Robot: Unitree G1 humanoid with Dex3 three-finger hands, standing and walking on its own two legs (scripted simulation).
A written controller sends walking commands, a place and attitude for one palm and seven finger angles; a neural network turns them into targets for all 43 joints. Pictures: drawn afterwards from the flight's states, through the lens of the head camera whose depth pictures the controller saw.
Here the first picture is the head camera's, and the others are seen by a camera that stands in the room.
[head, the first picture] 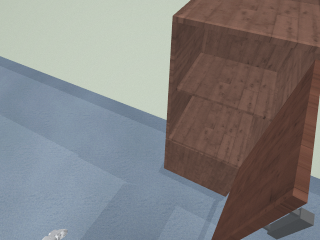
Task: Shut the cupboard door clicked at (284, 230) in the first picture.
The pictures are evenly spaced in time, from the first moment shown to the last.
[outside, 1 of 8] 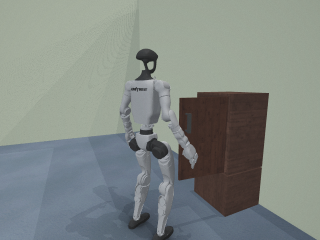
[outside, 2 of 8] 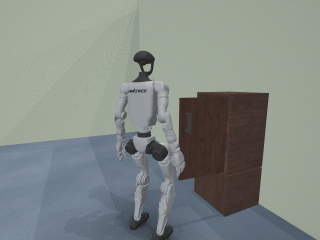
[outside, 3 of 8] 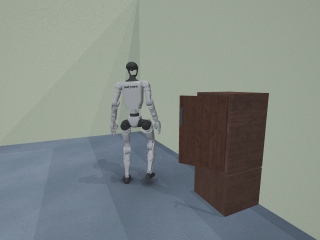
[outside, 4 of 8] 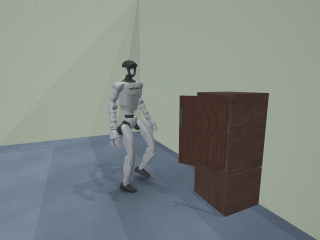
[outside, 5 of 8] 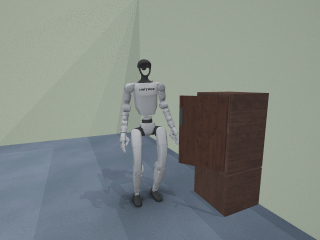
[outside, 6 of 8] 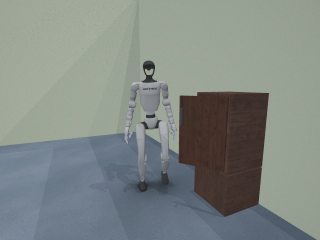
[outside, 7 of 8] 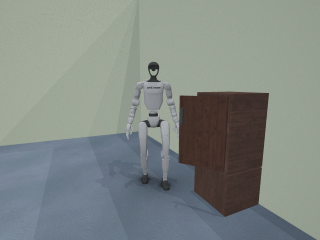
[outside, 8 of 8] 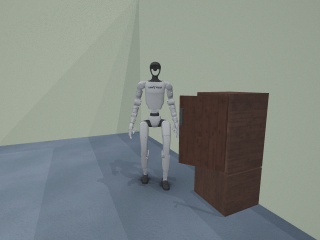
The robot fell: no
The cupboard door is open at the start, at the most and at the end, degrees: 85 85 35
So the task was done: no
